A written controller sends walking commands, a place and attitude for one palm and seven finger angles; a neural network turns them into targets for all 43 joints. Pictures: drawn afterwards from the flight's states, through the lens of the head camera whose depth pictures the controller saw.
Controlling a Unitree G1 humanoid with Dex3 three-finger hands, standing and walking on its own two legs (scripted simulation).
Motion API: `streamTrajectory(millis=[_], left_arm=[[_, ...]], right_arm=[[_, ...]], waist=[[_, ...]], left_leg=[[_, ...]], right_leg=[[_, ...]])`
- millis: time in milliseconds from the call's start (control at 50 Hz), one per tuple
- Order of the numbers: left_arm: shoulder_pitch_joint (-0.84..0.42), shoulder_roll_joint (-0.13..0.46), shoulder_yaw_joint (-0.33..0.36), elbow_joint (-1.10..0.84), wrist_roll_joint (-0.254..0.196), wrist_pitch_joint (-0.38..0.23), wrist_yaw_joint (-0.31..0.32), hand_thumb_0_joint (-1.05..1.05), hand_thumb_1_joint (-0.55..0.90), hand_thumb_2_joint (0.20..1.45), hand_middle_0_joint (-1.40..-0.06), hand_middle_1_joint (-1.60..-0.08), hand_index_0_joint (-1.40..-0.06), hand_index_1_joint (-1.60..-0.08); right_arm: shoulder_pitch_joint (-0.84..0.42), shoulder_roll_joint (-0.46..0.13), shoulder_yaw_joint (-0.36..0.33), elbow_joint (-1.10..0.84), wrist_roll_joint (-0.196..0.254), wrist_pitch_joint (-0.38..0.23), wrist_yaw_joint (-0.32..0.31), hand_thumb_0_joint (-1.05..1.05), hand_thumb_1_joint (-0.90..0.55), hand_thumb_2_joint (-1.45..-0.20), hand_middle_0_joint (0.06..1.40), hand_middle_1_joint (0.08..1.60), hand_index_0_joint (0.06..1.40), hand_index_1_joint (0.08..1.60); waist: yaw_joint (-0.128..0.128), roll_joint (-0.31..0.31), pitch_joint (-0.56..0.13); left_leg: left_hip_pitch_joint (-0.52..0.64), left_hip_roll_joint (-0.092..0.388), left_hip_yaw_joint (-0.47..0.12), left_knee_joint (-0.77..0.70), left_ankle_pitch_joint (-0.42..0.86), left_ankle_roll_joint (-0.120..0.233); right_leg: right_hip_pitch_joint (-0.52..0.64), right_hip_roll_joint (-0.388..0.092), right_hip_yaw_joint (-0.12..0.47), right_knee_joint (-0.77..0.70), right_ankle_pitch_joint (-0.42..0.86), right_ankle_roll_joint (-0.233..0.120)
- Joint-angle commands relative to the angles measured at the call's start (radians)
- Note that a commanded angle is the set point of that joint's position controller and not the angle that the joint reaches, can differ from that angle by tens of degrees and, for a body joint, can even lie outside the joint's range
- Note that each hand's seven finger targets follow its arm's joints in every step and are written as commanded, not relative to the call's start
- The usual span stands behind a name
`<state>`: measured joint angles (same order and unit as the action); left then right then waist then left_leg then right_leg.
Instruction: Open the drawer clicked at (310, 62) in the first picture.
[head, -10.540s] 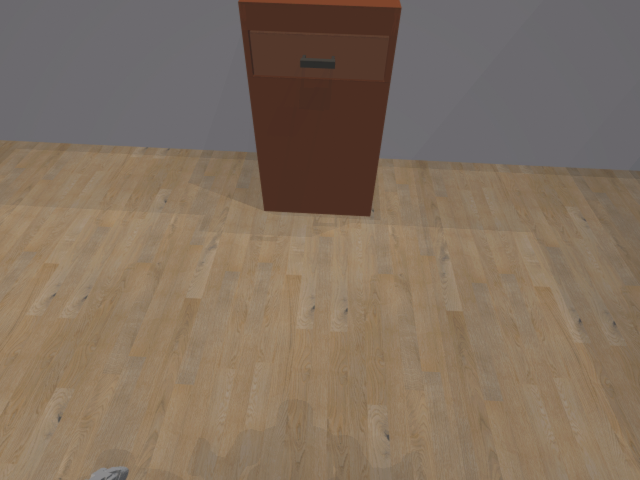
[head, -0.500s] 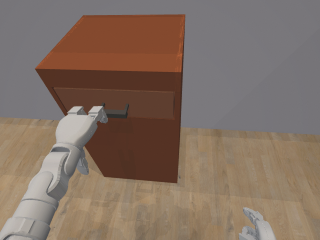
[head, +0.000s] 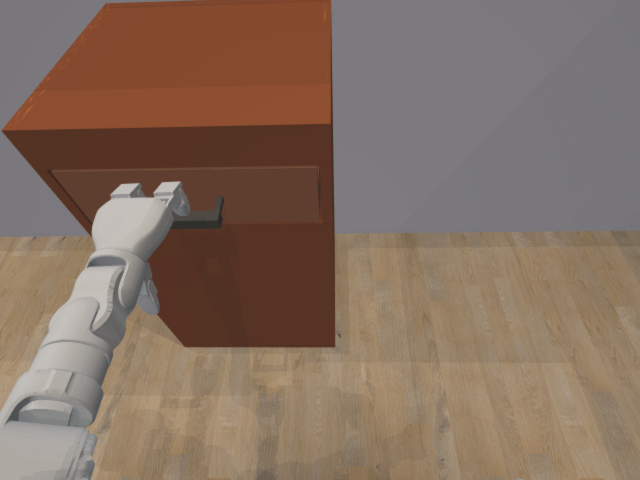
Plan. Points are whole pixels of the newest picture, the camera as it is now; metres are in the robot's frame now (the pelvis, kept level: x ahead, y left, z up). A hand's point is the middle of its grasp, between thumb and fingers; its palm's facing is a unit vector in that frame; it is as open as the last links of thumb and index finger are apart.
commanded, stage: move the hooked fingers above the handle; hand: left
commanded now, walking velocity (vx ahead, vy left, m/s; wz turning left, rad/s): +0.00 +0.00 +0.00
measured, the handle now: (190, 211) +0.54 +0.26 -0.04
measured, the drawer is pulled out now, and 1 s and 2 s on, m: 0.00 0.00 0.00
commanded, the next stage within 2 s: lower the fingers behind the handle in 1.40 s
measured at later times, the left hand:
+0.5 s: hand (164, 227) +0.45 +0.26 +0.03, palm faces -0.06 -0.01 -1.00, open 13.8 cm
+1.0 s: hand (172, 215) +0.48 +0.26 +0.01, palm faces -0.06 -0.01 -1.00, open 13.8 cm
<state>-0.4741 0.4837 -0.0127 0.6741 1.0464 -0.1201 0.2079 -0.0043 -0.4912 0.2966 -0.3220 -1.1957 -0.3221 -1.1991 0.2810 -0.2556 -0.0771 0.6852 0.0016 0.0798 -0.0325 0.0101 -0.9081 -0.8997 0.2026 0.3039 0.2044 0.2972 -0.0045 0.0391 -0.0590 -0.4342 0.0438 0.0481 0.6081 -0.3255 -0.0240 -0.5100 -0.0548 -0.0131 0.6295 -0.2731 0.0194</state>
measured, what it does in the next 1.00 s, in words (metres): stands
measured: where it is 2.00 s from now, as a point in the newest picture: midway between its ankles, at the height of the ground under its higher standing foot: outside the picture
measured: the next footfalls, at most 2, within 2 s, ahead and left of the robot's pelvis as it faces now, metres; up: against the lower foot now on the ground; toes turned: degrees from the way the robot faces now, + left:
none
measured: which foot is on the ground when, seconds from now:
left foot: down 0.00-1.00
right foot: down 0.00-1.00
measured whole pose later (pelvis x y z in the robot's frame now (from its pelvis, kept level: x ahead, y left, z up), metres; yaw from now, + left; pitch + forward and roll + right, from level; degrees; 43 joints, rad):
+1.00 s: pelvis +0.01 +0.02 -0.02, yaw -1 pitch +19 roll -1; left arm -0.78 0.57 0.04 1.02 1.11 -0.16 0.27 0.00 -0.49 0.30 -0.32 -1.20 -0.32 -1.20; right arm 0.37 -0.26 -0.08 0.71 -0.03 0.12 -0.01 0.01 -0.91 -0.90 0.20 0.30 0.21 0.30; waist -0.11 0.03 -0.12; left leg -0.72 0.06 0.05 0.80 -0.41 0.00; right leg -0.77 -0.05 0.00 0.75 -0.31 0.04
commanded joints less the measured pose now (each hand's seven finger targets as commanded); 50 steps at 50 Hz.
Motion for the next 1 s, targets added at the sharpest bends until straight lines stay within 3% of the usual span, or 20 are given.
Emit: streamTrajectory(millis=[0,180,200,260,300,360,380,420,440,500,540,580,660,700,740,820,880,920,940,980], left_arm=[[-0.449,0.214,0.056,-0.144,0.001,-0.022,0.043,0.0,-0.5,0.3,-0.3,-1.2,-0.3,-1.2],[-0.549,0.333,0.145,0.0,0.037,-0.042,0.096,0.0,-0.5,0.3,-0.3,-1.2,-0.3,-1.2],[-0.548,0.293,0.109,0.014,0.039,-0.035,0.098,0.0,-0.5,0.3,-0.3,-1.2,-0.3,-1.2],[-0.558,0.309,0.123,0.028,0.04,-0.033,0.1,0.0,-0.5,0.3,-0.3,-1.2,-0.3,-1.2],[-0.572,0.274,0.09,0.05,0.037,-0.026,0.096,0.0,-0.5,0.3,-0.3,-1.2,-0.3,-1.2],[-0.614,0.285,0.087,0.067,0.039,-0.031,0.09,0.0,-0.5,0.3,-0.3,-1.2,-0.3,-1.2],[-0.62,0.325,0.117,0.066,0.043,-0.037,0.091,0.0,-0.5,0.3,-0.3,-1.2,-0.3,-1.2],[-0.67,0.308,0.092,0.066,0.048,-0.044,0.092,0.0,-0.5,0.3,-0.3,-1.2,-0.3,-1.2],[-0.668,0.319,0.109,0.075,0.047,-0.052,0.094,0.0,-0.5,0.3,-0.3,-1.2,-0.3,-1.2],[-0.674,0.346,0.126,0.088,0.05,-0.058,0.105,0.0,-0.5,0.3,-0.3,-1.2,-0.3,-1.2],[-0.692,0.34,0.124,0.111,0.055,-0.054,0.115,0.0,-0.5,0.3,-0.3,-1.2,-0.3,-1.2],[-0.703,0.339,0.116,0.135,0.059,-0.042,0.121,0.0,-0.5,0.3,-0.3,-1.2,-0.3,-1.2],[-0.767,0.338,0.093,0.181,0.064,-0.022,0.117,0.0,-0.5,0.3,-0.3,-1.2,-0.3,-1.2],[-0.768,0.375,0.118,0.182,0.065,-0.023,0.11,0.0,-0.5,0.3,-0.3,-1.2,-0.3,-1.2],[-0.756,0.342,0.106,0.16,0.059,-0.035,0.1,0.0,-0.5,0.3,-0.3,-1.2,-0.3,-1.2],[-0.715,0.347,0.112,0.175,0.055,-0.037,0.092,0.0,-0.5,0.3,-0.3,-1.2,-0.3,-1.2],[-0.723,0.402,0.146,0.181,0.061,-0.033,0.098,0.0,-0.5,0.3,-0.3,-1.2,-0.3,-1.2],[-0.747,0.361,0.118,0.13,0.065,-0.04,0.106,0.0,-0.5,0.3,-0.3,-1.2,-0.3,-1.2],[-0.729,0.367,0.136,0.122,0.059,-0.044,0.11,0.0,-0.5,0.3,-0.3,-1.2,-0.3,-1.2],[-0.724,0.349,0.125,0.127,0.055,-0.038,0.115,0.0,-0.5,0.3,-0.3,-1.2,-0.3,-1.2]], right_arm=[[0.016,-0.135,-0.046,-0.099,-0.001,-0.039,-0.008,0.0,-0.9,-0.9,0.2,0.3,0.2,0.3],[0.075,-0.146,-0.048,-0.076,-0.006,-0.027,-0.005,0.0,-0.9,-0.9,0.2,0.3,0.2,0.3],[0.077,-0.143,-0.048,-0.08,-0.006,-0.026,-0.003,0.0,-0.9,-0.9,0.2,0.3,0.2,0.3],[0.098,-0.149,-0.054,-0.076,-0.01,-0.022,0.003,0.0,-0.9,-0.9,0.2,0.3,0.2,0.3],[0.103,-0.151,-0.054,-0.074,-0.009,-0.018,0.005,0.0,-0.9,-0.9,0.2,0.3,0.2,0.3],[0.122,-0.158,-0.054,-0.067,-0.01,-0.015,0.003,0.0,-0.9,-0.9,0.2,0.3,0.2,0.3],[0.125,-0.161,-0.055,-0.064,-0.011,-0.012,0.002,0.0,-0.9,-0.9,0.2,0.3,0.2,0.3],[0.137,-0.159,-0.054,-0.057,-0.013,-0.009,0.001,0.0,-0.9,-0.9,0.2,0.3,0.2,0.3],[0.142,-0.161,-0.056,-0.054,-0.017,-0.008,0.0,0.0,-0.9,-0.9,0.2,0.3,0.2,0.3],[0.153,-0.163,-0.055,-0.048,-0.019,-0.004,0.004,0.0,-0.9,-0.9,0.2,0.3,0.2,0.3],[0.162,-0.163,-0.056,-0.042,-0.023,-0.001,0.005,0.0,-0.9,-0.9,0.2,0.3,0.2,0.3],[0.172,-0.168,-0.055,-0.036,-0.024,0.001,0.011,0.0,-0.9,-0.9,0.2,0.3,0.2,0.3],[0.191,-0.175,-0.054,-0.028,-0.024,0.002,0.01,0.0,-0.9,-0.9,0.2,0.3,0.2,0.3],[0.196,-0.18,-0.054,-0.029,-0.025,0.004,0.007,0.0,-0.9,-0.9,0.2,0.3,0.2,0.3],[0.202,-0.173,-0.056,-0.034,-0.03,0.006,0.008,0.0,-0.9,-0.9,0.2,0.3,0.2,0.3],[0.205,-0.175,-0.055,-0.033,-0.028,0.012,0.01,0.0,-0.9,-0.9,0.2,0.3,0.2,0.3],[0.204,-0.183,-0.049,-0.028,-0.026,0.018,0.009,0.0,-0.9,-0.9,0.2,0.3,0.2,0.3],[0.203,-0.175,-0.055,-0.037,-0.028,0.016,0.01,0.0,-0.9,-0.9,0.2,0.3,0.2,0.3],[0.205,-0.175,-0.056,-0.034,-0.032,0.017,0.011,0.0,-0.9,-0.9,0.2,0.3,0.2,0.3],[0.21,-0.174,-0.059,-0.029,-0.03,0.019,0.014,0.0,-0.9,-0.9,0.2,0.3,0.2,0.3]], waist=[[-0.018,-0.035,-0.319],[-0.023,-0.017,-0.373],[-0.028,0.0,-0.378],[-0.029,0.004,-0.433],[-0.046,-0.016,-0.412],[-0.059,-0.019,-0.403],[-0.052,-0.008,-0.422],[-0.072,0.003,-0.416],[-0.071,-0.012,-0.424],[-0.067,0.025,-0.442],[-0.077,0.008,-0.448],[-0.08,0.04,-0.447],[-0.109,0.034,-0.445],[-0.1,0.034,-0.479],[-0.096,0.049,-0.52],[-0.088,0.045,-0.488],[-0.086,0.028,-0.468],[-0.088,0.069,-0.504],[-0.08,0.071,-0.527],[-0.09,0.054,-0.516]], left_leg=[[0.063,-0.077,0.017,-0.044,0.275,0.056],[-0.004,-0.077,0.011,-0.003,0.28,0.056],[-0.004,-0.079,0.014,0.002,0.3,0.054],[0.007,-0.073,0.012,0.02,0.348,0.054],[-0.002,-0.07,0.014,0.024,0.33,0.055],[-0.012,-0.067,0.006,0.028,0.319,0.057],[-0.01,-0.066,0.008,0.034,0.322,0.057],[-0.016,-0.067,0.002,0.042,0.318,0.056],[-0.02,-0.066,-0.001,0.049,0.329,0.058],[-0.029,-0.067,-0.002,0.062,0.328,0.055],[-0.039,-0.065,-0.004,0.075,0.35,0.056],[-0.04,-0.062,-0.006,0.08,0.346,0.054],[-0.059,-0.061,-0.007,0.092,0.307,0.056],[-0.057,-0.061,-0.008,0.1,0.318,0.057],[-0.024,-0.057,-0.014,0.108,0.384,0.054],[-0.051,-0.054,-0.007,0.111,0.375,0.054],[-0.079,-0.053,-0.012,0.107,0.352,0.055],[-0.043,-0.052,-0.013,0.113,0.383,0.053],[-0.026,-0.049,-0.015,0.119,0.423,0.052],[-0.016,-0.046,-0.017,0.121,0.43,0.051]], right_leg=[[0.176,0.073,-0.024,-0.046,0.241,-0.051],[0.147,0.076,-0.021,-0.004,0.247,-0.053],[0.14,0.076,-0.022,0.003,0.268,-0.054],[0.146,0.079,-0.023,0.018,0.305,-0.054],[0.121,0.08,-0.025,0.014,0.294,-0.051],[0.101,0.08,-0.025,0.015,0.278,-0.051],[0.102,0.08,-0.02,0.019,0.278,-0.052],[0.078,0.081,-0.024,0.024,0.271,-0.052],[0.082,0.082,-0.024,0.027,0.272,-0.053],[0.061,0.083,-0.023,0.042,0.269,-0.053],[0.054,0.085,-0.027,0.049,0.282,-0.054],[0.024,0.087,-0.028,0.057,0.27,-0.054],[-0.003,0.087,-0.026,0.056,0.244,-0.051],[0.008,0.088,-0.022,0.064,0.252,-0.051],[0.01,0.09,-0.029,0.073,0.281,-0.054],[0.002,0.092,-0.029,0.076,0.282,-0.052],[0.002,0.091,-0.03,0.079,0.267,-0.051],[-0.007,0.091,-0.031,0.082,0.272,-0.053],[0.003,0.091,-0.033,0.087,0.289,-0.055],[-0.008,0.094,-0.036,0.084,0.292,-0.051]])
